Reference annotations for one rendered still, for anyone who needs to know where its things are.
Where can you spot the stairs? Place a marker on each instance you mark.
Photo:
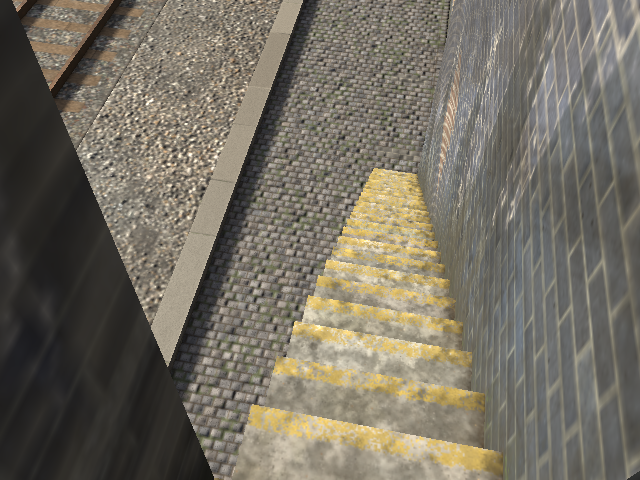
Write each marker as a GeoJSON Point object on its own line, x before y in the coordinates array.
{"type": "Point", "coordinates": [374, 385]}

